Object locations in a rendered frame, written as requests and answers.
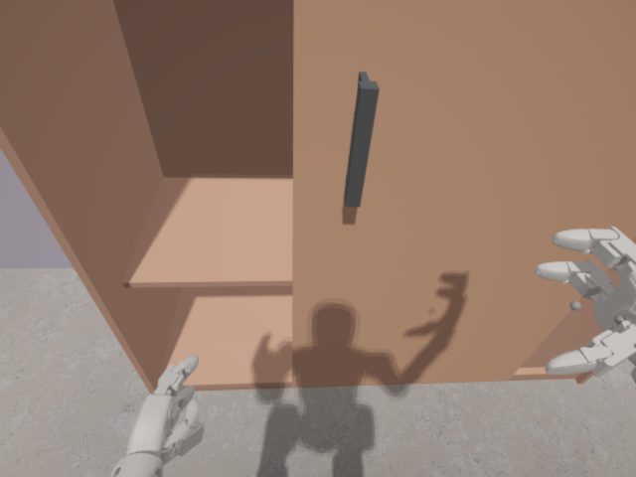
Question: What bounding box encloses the robot left forearm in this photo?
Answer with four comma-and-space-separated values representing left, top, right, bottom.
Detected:
111, 453, 163, 477

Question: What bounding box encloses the wardrobe door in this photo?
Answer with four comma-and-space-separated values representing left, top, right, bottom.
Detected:
520, 238, 636, 368
292, 0, 636, 388

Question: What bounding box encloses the right robot hand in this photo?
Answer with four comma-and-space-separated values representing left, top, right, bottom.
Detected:
535, 227, 636, 378

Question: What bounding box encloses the handle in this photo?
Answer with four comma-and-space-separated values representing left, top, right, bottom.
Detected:
344, 72, 380, 207

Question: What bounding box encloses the left robot hand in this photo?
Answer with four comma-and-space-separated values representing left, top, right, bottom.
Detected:
125, 355, 205, 465

